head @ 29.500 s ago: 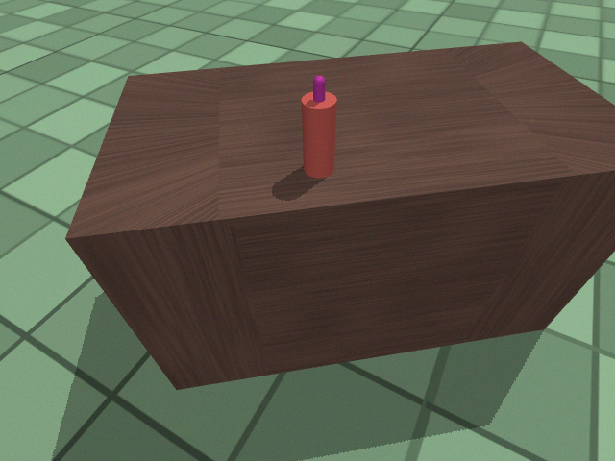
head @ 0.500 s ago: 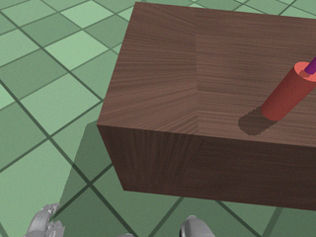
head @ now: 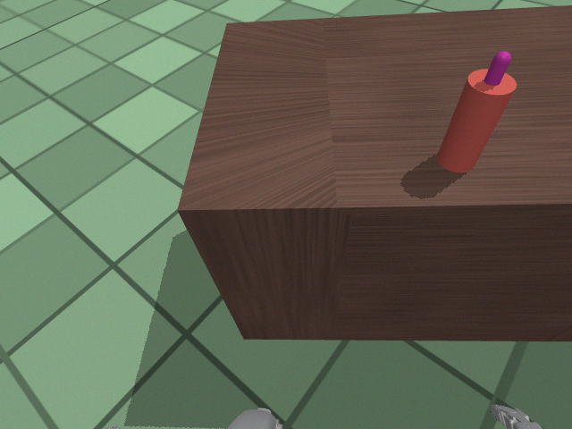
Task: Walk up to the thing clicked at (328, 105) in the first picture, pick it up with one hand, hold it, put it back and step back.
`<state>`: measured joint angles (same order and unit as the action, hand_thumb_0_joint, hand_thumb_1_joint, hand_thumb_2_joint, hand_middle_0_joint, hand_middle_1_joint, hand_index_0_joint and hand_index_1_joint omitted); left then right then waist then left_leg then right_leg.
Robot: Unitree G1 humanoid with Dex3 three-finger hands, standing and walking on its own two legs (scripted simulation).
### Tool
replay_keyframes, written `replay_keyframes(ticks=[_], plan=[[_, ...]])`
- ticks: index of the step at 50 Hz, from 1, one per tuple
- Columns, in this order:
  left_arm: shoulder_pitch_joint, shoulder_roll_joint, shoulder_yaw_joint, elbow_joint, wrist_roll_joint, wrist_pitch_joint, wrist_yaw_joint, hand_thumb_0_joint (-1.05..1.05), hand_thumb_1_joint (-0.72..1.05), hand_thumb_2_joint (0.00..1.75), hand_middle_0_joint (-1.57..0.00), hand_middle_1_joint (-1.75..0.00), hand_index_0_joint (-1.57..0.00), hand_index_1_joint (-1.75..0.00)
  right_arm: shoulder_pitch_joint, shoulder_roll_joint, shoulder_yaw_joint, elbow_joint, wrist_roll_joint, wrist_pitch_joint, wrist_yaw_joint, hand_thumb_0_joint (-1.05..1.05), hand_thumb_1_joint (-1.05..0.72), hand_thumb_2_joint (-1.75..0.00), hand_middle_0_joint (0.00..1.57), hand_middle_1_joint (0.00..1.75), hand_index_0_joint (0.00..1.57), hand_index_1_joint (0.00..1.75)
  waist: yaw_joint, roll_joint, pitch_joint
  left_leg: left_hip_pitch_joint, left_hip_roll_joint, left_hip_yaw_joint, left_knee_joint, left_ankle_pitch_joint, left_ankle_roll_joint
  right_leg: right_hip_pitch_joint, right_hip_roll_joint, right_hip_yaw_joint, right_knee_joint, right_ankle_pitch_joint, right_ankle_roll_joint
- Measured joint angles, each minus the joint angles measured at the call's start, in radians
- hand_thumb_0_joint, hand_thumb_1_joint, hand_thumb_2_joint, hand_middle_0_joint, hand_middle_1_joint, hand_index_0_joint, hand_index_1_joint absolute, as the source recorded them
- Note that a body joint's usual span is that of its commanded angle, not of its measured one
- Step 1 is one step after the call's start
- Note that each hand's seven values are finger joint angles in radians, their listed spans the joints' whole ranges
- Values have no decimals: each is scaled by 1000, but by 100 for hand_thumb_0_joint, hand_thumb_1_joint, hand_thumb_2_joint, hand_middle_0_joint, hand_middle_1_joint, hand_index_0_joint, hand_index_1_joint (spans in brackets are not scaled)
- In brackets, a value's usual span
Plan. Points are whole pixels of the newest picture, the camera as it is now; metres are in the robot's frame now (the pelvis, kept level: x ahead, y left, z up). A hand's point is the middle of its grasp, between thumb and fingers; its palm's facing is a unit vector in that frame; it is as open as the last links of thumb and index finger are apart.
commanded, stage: step back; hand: right
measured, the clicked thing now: (477, 113) +0.59 -0.27 +0.09
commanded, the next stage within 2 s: none
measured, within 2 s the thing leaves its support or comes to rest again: neither
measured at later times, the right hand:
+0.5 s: hand out of the picture -0.01 -0.26 -0.12, palm faces -0.06 +0.89 -0.45, open 7.4 cm
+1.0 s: hand out of the picture -0.20 -0.30 -0.17, palm faces -0.12 +0.92 -0.38, open 7.4 cm
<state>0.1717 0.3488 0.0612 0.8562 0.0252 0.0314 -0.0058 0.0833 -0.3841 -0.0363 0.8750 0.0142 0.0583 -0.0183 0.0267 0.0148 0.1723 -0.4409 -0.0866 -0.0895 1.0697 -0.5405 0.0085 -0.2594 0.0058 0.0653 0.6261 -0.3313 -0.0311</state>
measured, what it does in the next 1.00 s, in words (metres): walks backwards: left foot, then right foot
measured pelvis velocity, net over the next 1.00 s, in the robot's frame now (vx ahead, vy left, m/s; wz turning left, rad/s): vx -0.28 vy -0.04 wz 0.08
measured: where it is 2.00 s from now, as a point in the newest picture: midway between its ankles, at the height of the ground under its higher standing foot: outside the picture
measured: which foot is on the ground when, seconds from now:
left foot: up 0.00-0.20, down 0.22-0.66, up 0.68-1.00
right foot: down 0.00-0.24, up 0.26-0.60, down 0.62-1.00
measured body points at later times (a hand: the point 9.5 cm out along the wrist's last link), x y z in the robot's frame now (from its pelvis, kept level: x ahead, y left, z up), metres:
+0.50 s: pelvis -0.13 +0.01 +0.00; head -0.06 +0.04 +0.45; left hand -0.05 +0.33 -0.13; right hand -0.01 -0.30 -0.09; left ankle -0.08 +0.14 -0.73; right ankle -0.19 -0.15 -0.65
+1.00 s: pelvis -0.28 -0.04 -0.01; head -0.21 -0.05 +0.43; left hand -0.16 +0.29 -0.10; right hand -0.19 -0.35 -0.14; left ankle -0.31 +0.08 -0.72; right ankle -0.21 -0.15 -0.73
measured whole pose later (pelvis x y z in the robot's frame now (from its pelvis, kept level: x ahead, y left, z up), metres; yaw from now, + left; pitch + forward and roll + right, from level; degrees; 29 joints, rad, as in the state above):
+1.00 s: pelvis -0.28 -0.04 -0.01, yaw +4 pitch -1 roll +1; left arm 0.10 0.38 0.07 0.74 0.03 0.05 0.02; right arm 0.21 -0.39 -0.04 0.87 -0.01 0.03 -0.03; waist 0.00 0.02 0.19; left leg -0.28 -0.04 -0.04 0.73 -0.46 -0.01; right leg -0.40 -0.04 -0.05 0.69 -0.26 -0.02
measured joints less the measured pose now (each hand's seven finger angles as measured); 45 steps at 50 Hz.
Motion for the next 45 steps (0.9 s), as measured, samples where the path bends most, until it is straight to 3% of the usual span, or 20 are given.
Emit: replay_keyframes(ticks=[4,9,11,12,13,14,16,18,21,27,31,32,33,34,36,37,39,42,45], plan=[[-15,-1,0,-39,2,2,8,0,90,90,-21,-30,-21,-30,24,-26,4,-5,3,-17,-8,0,-91,-90,20,30,20,30,-4,3,-17,17,-18,-51,47,25,-15,-38,-15,-7,-41,53,12],[-53,13,-1,-100,3,4,15,0,90,90,-21,-30,-21,-30,48,-44,-2,-2,-9,-29,-16,0,-91,-90,20,30,20,30,-17,11,6,127,45,6,-258,50,-25,-95,-20,-46,1,69,28],[-68,30,-1,-113,-5,13,13,0,90,90,-21,-30,-21,-30,54,-34,-7,3,-19,-38,-14,0,-91,-90,20,30,20,30,-23,-10,23,182,53,36,-422,175,-11,-125,-33,-56,58,55,40],[-78,46,4,-111,-9,20,12,0,90,90,-21,-30,-21,-30,48,-13,-9,11,-26,-40,-13,0,-91,-90,20,30,20,30,-12,-52,43,195,31,59,-435,199,-2,-134,-52,-32,86,50,41],[-79,55,9,-104,-13,28,14,0,90,90,-21,-30,-20,-30,49,4,-6,12,-35,-41,-8,0,-91,-90,20,30,20,30,-1,-82,50,199,22,78,-437,203,3,-147,-45,6,123,26,30],[-75,56,14,-94,-14,36,17,0,90,90,-21,-30,-20,-30,55,13,-1,8,-39,-41,0,1,-91,-90,20,30,20,30,-3,-87,46,192,28,79,-431,203,7,-164,-10,40,188,-62,22],[-67,50,15,-67,-10,50,21,0,90,90,-21,-30,-20,-30,71,21,6,3,-42,-44,8,1,-91,-90,20,30,20,30,-31,-63,27,173,58,46,-434,217,13,-194,67,63,366,-184,17],[-47,51,18,-58,-15,51,16,0,90,90,-21,-30,-20,-30,78,28,11,5,-46,-40,8,1,-90,-90,20,30,20,30,-31,-57,8,169,84,40,-477,253,12,-214,111,83,512,-190,15],[-9,59,28,-57,-16,42,6,0,90,90,-21,-30,-20,-30,70,32,8,-7,-45,-43,5,1,-90,-90,20,30,20,30,-15,-65,-7,154,107,59,-527,301,3,-204,121,110,598,-152,28],[33,69,33,-37,-9,37,6,0,90,90,-21,-30,-20,-30,28,15,-2,-59,-37,-51,-3,1,-90,-90,20,30,20,30,-2,-67,19,97,135,94,-505,341,-5,-85,51,88,382,-167,71],[42,64,28,-15,-7,27,-3,0,90,90,-20,-30,-20,-30,-1,-10,-4,-85,-38,-35,2,0,-90,-90,20,30,20,30,-1,-46,22,32,156,111,-426,339,-30,23,-1,14,84,-95,53],[33,48,28,-1,-5,23,-3,0,90,90,-20,-30,-20,-30,-10,-25,-8,-82,-35,-28,2,0,-90,-90,20,30,20,30,-6,-10,30,17,175,93,-399,337,-36,39,16,-7,53,-94,42],[26,27,25,9,0,21,-5,0,90,90,-20,-30,-20,-30,-13,-40,-15,-75,-30,-20,1,0,-90,-90,20,30,20,30,-20,37,37,6,192,61,-381,337,-22,49,41,-35,43,-81,33],[31,13,20,7,5,19,-10,0,90,90,-20,-30,-20,-30,-6,-46,-19,-66,-24,-11,-3,0,-90,-90,20,30,20,30,-29,59,28,-11,175,22,-351,271,-12,45,45,-53,46,-73,26],[54,8,10,-5,11,18,-17,0,90,90,-21,-30,-20,-30,18,-36,-23,-45,-18,2,-13,0,-91,-90,20,30,20,30,-3,34,-8,-51,88,-12,-194,90,-11,11,14,-29,66,-63,14],[63,6,8,-9,12,19,-15,0,90,90,-21,-30,-20,-30,27,-32,-21,-35,-15,4,-13,1,-91,-90,20,30,20,30,11,17,-20,-62,50,-18,-109,54,-9,2,-2,-9,58,-49,11],[67,0,6,-10,13,21,-10,0,90,90,-21,-30,-21,-30,48,-34,-16,-28,-9,-2,-11,1,-91,-90,20,30,20,30,10,10,-36,-71,-6,-43,16,51,-3,-7,-22,-1,18,-10,11],[43,2,12,-26,16,23,-2,0,90,90,-21,-30,-21,-30,82,-37,-10,-26,-9,-18,-17,1,-91,-90,20,30,20,30,-7,17,-43,-48,-31,-56,74,64,-14,-37,-29,-21,-15,35,10],[5,11,15,-68,18,12,12,0,90,90,-21,-30,-21,-30,105,-33,-6,-14,-15,-22,-20,1,-91,-90,20,30,20,30,-15,23,-24,21,-12,-33,-17,37,-29,-73,-26,-51,-10,59,5]])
